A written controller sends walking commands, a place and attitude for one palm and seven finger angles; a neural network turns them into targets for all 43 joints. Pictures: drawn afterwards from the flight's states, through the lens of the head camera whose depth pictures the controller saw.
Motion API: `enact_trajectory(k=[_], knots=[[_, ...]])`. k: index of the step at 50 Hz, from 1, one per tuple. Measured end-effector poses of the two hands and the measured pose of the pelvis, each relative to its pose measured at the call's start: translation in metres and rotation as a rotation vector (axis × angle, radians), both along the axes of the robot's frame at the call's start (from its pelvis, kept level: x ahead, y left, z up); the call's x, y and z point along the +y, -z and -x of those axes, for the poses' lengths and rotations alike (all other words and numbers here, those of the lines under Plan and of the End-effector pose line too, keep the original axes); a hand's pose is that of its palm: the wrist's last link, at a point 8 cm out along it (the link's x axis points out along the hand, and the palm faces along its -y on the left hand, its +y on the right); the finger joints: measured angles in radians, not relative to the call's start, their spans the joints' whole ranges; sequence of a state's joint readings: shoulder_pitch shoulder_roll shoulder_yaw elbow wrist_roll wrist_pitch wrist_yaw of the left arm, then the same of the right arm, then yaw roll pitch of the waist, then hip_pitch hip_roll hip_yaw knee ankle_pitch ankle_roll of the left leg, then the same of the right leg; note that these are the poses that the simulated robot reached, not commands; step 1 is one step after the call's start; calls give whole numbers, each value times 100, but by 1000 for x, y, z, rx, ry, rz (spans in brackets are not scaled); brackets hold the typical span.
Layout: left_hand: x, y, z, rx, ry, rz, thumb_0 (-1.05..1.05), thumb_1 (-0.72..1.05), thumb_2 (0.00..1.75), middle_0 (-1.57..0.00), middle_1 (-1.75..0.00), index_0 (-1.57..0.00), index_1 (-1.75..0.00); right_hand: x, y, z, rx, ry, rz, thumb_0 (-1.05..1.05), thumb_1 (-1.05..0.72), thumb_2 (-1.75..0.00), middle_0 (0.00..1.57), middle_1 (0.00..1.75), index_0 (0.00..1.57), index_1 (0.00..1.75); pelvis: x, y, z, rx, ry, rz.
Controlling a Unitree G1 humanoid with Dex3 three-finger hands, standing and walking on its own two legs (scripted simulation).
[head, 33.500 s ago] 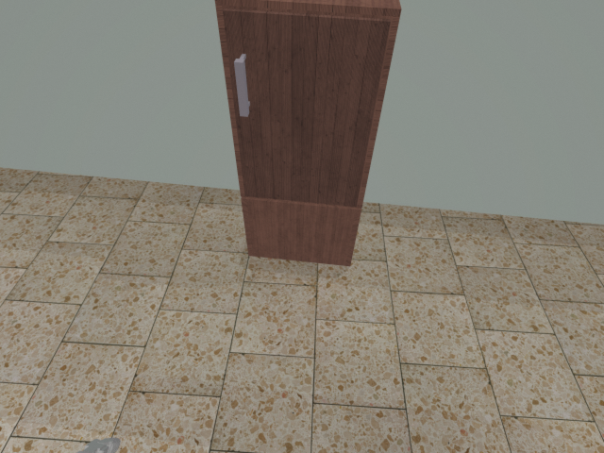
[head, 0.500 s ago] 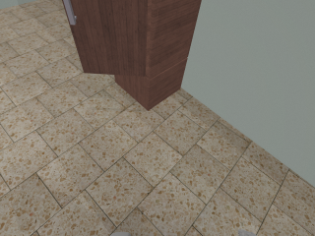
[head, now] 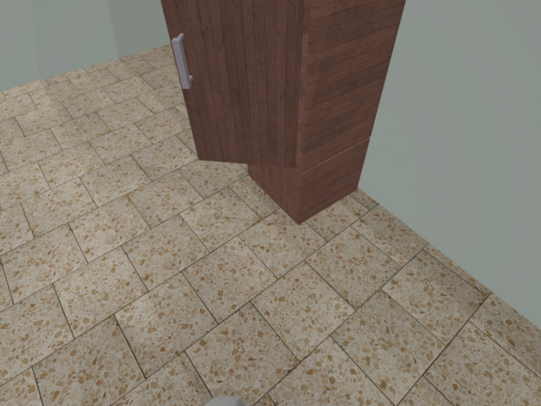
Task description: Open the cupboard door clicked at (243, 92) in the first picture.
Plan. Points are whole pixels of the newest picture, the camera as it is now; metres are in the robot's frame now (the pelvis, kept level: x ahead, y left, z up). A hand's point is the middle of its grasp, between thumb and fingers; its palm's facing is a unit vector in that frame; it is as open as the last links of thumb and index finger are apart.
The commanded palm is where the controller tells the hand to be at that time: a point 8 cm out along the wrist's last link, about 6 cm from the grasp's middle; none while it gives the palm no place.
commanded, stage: take the last steps up to it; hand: left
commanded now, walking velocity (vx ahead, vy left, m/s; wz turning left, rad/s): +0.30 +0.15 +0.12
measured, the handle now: (184, 61) +1.03 +0.34 +0.02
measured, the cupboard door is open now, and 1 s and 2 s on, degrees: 46 46 46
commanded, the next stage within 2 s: come to a stop and stand still in 1.08 s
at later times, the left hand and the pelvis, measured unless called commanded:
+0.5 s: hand (111, 387) +0.18 +0.31 -0.18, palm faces +0.11 -0.98 -0.19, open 7.4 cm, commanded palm none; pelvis +0.16 +0.12 +0.00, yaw +2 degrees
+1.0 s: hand (154, 273) +0.40 +0.29 -0.16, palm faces +0.05 -0.98 -0.20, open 7.1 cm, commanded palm none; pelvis +0.35 +0.11 +0.00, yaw +0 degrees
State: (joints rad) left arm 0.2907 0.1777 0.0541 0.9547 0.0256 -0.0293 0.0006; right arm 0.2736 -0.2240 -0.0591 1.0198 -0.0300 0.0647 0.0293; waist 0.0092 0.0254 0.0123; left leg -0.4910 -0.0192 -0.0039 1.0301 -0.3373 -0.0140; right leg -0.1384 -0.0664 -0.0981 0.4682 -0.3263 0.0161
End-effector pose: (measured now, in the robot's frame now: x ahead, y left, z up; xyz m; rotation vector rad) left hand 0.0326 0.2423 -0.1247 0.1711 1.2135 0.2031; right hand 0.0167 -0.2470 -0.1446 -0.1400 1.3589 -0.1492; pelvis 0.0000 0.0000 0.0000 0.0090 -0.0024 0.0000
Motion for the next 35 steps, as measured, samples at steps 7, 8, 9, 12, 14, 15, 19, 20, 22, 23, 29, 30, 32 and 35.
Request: enact_trajectory(k=[7, 8, 9, 12, 14, 15, 19, 20, 22, 23, 29, 30, 32, 35], knots=[[1, 4, 38, 198, -75, 58, 0, 90, 90, -20, -30, -20, -30, 11, -15, -70, -34, -46, 22, 1, -90, -89, 20, 29, 20, 30, 20, -7, -41, 16, -37, -20], [4, 6, 42, 223, -91, 67, 0, 90, 90, -20, -30, -20, -30, 17, -15, -84, -41, -64, 24, 1, -91, -89, 20, 29, 20, 30, 25, -6, -48, 18, -45, -19], [7, 8, 46, 246, -108, 75, 0, 90, 90, -20, -30, -20, -30, 24, -15, -100, -49, -85, 25, 1, -91, -90, 20, 29, 20, 30, 31, -4, -55, 20, -53, -18], [22, 19, 51, 315, -157, 98, 0, 90, 90, -20, -30, -20, -30, 51, -11, -153, -91, -150, 29, 1, -91, -90, 20, 29, 19, 30, 53, 6, -79, 22, -69, -10], [36, 31, 50, 359, -175, 114, 0, 90, 90, -20, -30, -20, -30, 73, -4, -188, -151, -187, 40, 1, -91, -90, 20, 29, 20, 30, 71, 18, -97, 21, -72, 3], [45, 37, 46, 377, -179, 121, 0, 90, 90, -20, -30, -20, -30, 83, -1, -203, -186, -195, 48, 1, -91, -90, 20, 29, 20, 30, 79, 24, -104, 18, -77, 12], [79, 44, -4, 349, -149, 99, 0, 91, 90, -20, -30, -20, -30, 118, -6, -229, -244, -178, 42, 1, -91, -89, 20, 29, 20, 30, 97, 22, -127, -4, -55, 3], [87, 43, -24, 315, -137, 91, 1, 91, 90, -20, -30, -20, -30, 125, -8, -230, -242, -169, 35, 1, -91, -89, 20, 29, 20, 30, 100, 19, -132, -6, -50, 1], [100, 37, -68, 229, -109, 75, 1, 91, 90, -20, -30, -20, -30, 136, -10, -230, -233, -140, 23, 0, -91, -89, 20, 29, 20, 30, 107, 12, -144, -9, -42, -3], [106, 32, -91, 183, -94, 68, 1, 91, 90, -20, -30, -19, -30, 136, -13, -230, -237, -112, 30, 0, -93, -89, 21, 30, 20, 30, 110, 9, -149, -9, -38, -6], [121, 4, -217, -48, -14, 43, 0, 91, 90, -19, -30, -19, -30, 136, -13, -218, -141, -55, 31, -1, -94, -89, 21, 30, 20, 30, 123, -3, -188, -4, -24, -16], [121, 1, -235, -74, 0, 41, 0, 91, 90, -19, -30, -19, -30, 137, -12, -215, -117, -44, 27, -1, -93, -89, 21, 30, 20, 30, 124, -4, -195, -3, -23, -18], [119, -4, -269, -113, 29, 39, 0, 91, 90, -19, -30, -19, -30, 138, -9, -207, -67, -17, 18, -1, -93, -89, 21, 30, 20, 30, 124, -4, -211, -2, -18, -22], [112, -8, -314, -141, 75, 36, 0, 91, 90, -19, -30, -19, -30, 140, -5, -196, 10, 26, 1, 0, -92, -89, 20, 30, 20, 30, 121, -3, -235, 2, -6, -25]])
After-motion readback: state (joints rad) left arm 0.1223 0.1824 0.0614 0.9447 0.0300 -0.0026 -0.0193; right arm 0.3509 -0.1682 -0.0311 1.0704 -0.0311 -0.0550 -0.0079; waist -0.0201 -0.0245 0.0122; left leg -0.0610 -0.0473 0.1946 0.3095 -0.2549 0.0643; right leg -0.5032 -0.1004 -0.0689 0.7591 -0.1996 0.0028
